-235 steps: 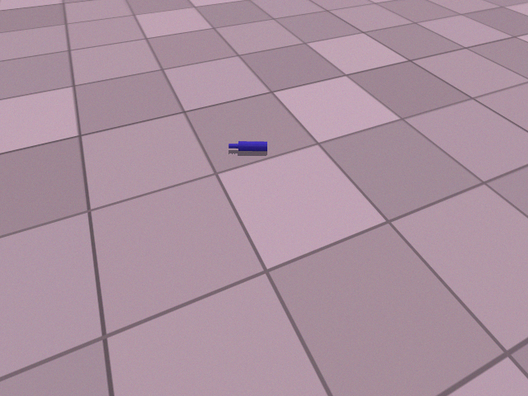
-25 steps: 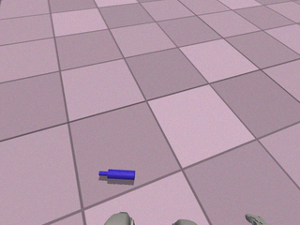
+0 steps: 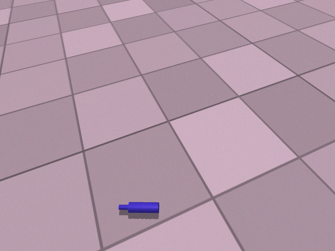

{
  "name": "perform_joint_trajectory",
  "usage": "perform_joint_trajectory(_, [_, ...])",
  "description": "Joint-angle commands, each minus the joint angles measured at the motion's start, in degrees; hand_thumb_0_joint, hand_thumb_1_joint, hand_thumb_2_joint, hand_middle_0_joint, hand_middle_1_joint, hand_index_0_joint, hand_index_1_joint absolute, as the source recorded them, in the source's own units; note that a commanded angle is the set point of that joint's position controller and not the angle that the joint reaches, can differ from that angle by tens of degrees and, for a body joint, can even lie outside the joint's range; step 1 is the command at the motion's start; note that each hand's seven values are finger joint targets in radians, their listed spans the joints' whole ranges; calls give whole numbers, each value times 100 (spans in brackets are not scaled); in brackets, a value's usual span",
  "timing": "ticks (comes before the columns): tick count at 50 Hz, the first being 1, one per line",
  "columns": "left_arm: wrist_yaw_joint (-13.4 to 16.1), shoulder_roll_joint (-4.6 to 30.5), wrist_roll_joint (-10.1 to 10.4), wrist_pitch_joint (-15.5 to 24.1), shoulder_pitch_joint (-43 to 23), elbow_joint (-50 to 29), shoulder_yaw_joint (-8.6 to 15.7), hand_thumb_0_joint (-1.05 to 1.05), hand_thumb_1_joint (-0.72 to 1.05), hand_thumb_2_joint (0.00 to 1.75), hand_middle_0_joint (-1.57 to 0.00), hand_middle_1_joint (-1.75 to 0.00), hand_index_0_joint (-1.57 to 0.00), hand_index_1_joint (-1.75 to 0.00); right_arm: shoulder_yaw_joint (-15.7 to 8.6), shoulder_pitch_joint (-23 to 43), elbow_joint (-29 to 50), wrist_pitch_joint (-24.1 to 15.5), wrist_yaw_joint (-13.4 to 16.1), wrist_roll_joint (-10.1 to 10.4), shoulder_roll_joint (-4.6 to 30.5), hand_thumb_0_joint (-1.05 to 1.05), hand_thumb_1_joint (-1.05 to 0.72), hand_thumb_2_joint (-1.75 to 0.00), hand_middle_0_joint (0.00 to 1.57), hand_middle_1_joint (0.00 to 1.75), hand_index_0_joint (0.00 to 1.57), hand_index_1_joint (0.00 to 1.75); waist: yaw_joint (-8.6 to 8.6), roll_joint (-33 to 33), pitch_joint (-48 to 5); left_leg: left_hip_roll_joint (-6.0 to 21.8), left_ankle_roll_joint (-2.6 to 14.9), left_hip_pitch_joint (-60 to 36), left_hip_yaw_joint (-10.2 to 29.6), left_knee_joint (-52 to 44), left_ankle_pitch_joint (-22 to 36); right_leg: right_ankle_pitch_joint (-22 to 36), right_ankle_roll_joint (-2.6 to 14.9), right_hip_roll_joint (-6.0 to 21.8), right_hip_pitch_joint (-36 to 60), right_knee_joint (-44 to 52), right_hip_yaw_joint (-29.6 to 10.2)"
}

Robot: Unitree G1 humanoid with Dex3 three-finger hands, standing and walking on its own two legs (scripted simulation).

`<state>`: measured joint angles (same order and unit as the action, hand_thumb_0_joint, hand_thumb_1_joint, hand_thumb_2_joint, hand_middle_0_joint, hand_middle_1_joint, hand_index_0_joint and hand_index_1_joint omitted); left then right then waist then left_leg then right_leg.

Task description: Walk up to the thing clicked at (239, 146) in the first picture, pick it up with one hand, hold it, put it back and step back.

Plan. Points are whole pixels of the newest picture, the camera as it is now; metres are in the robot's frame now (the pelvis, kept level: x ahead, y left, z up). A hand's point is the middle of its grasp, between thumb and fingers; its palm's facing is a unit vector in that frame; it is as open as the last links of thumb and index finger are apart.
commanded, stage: walk up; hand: left
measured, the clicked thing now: (138, 207) +0.44 +0.22 -0.73
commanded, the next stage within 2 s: stand in 1.22 s
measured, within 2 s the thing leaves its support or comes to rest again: neither
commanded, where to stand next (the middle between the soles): +0.05 +0.00 m, yaw -2 degrees
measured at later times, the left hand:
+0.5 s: hand out of the picture +0.11 +0.27 -0.14, palm faces -0.03 -0.93 -0.36, open 7.4 cm
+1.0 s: hand out of the picture +0.12 +0.26 -0.13, palm faces -0.01 -0.94 -0.34, open 7.4 cm
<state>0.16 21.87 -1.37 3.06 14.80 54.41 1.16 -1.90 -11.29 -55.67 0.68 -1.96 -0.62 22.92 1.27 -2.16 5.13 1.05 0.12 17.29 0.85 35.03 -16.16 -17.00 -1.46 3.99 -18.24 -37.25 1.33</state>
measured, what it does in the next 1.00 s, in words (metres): stands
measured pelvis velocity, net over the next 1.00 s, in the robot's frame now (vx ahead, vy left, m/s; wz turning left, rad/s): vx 0.03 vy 0.00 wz -0.01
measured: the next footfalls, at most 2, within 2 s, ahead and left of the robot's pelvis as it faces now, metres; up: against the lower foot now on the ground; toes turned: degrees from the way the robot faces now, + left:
none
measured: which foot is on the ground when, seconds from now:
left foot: down 0.00-1.00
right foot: down 0.00-1.00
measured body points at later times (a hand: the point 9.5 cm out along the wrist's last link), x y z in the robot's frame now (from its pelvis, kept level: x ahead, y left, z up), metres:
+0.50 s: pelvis +0.02 +0.01 +0.02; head +0.03 +0.01 +0.47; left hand +0.11 +0.32 -0.11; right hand +0.12 -0.30 -0.11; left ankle +0.03 +0.14 -0.72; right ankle +0.03 -0.14 -0.72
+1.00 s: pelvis +0.03 +0.00 +0.02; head +0.03 +0.01 +0.47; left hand +0.12 +0.30 -0.11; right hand +0.11 -0.30 -0.11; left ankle +0.03 +0.14 -0.72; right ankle +0.03 -0.14 -0.72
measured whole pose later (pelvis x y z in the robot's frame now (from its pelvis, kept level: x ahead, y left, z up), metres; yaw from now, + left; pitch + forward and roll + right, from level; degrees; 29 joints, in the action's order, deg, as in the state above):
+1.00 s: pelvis +0.03 +0.00 +0.02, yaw +0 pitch -3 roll +0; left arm -0.3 20.0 -0.6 0.9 4.5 65.6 0.8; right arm -0.5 -5.9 -65.7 -0.1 -1.0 -0.5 20.5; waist -0.2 0.1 2.8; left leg 1.9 -1.6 7.1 0.4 22.4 -12.5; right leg -12.1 -2.3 3.2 -6.9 -22.0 1.8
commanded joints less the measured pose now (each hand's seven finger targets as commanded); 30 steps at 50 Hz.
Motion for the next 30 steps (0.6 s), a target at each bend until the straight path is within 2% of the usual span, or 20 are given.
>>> perform_joint_trajectory(1, [70,1031,172,37,-189,-386,185,0,90,90,-20,-30,-20,-30,-310,58,244,-301,186,-18,1362,0,-90,-90,20,30,20,30,-76,195,-1134,951,504,-899,1199,-1055,1158,971,287,46,11,199,-197])
perform_joint_trajectory(2, [82,1173,163,-14,-183,-185,211,0,90,90,-20,-30,-20,-30,-310,324,205,-278,161,53,1469,0,-90,-90,20,30,20,30,31,95,-894,1098,733,-330,1330,-1068,306,-164,272,-126,284,391,-120])
perform_joint_trajectory(3, [100,1226,118,-6,-131,-78,216,0,90,90,-20,-30,-20,-30,-273,491,187,-250,138,71,1406,0,-90,-90,20,30,20,30,89,34,-769,1054,700,-77,1211,-1059,-43,-400,316,-82,532,629,-173])
perform_joint_trajectory(5, [71,1259,104,22,-363,-36,215,0,90,90,-20,-30,-20,-30,-157,520,126,-252,130,51,1150,0,-90,-90,20,30,20,30,-1,41,-701,599,385,85,685,-998,163,222,390,177,748,916,-485])
perform_joint_trajectory(6, [66,1287,122,21,-491,-10,223,0,90,90,-20,-30,-20,-30,-136,457,54,-268,143,37,1108,0,-90,-90,20,30,20,30,-60,-42,-597,511,306,168,580,-1021,280,448,448,230,763,871,-494])
perform_joint_trajectory(9, [63,1209,177,4,-543,128,148,0,90,90,-20,-30,-20,-30,-97,575,-112,-317,155,33,1149,0,-90,-90,20,30,20,30,-14,-424,-572,638,321,-25,696,-1214,808,930,383,152,807,792,-292])
perform_joint_trajectory(11, [67,1206,180,-14,-609,245,139,0,90,90,-20,-30,-20,-30,-85,675,-165,-317,166,46,1138,0,-90,-90,20,30,20,30,9,-427,-552,709,336,-140,721,-1271,1057,942,337,109,846,884,-241])
perform_joint_trajectory(17, [27,1180,143,-51,-897,493,89,0,90,90,-20,-30,-20,-30,-100,899,-294,-280,178,49,1142,0,-90,-90,20,30,20,30,-40,-387,-523,686,290,-286,656,-1585,496,804,269,110,941,1218,-237])
perform_joint_trajectory(21, [20,1227,117,-16,-1061,595,93,0,90,90,-20,-30,-20,-30,-91,897,-373,-261,184,60,1059,0,-90,-90,20,30,20,30,-123,21,-725,538,229,-573,360,-1362,816,1300,295,294,1103,1502,-409])
perform_joint_trajectory(30, [24,1183,81,-33,-1239,743,131,0,90,90,-20,-30,-20,-30,-112,911,-539,-201,170,53,1031,0,-90,-90,20,30,20,30,-177,467,-799,465,216,-979,223,-1249,1087,1155,318,385,1002,1776,-419])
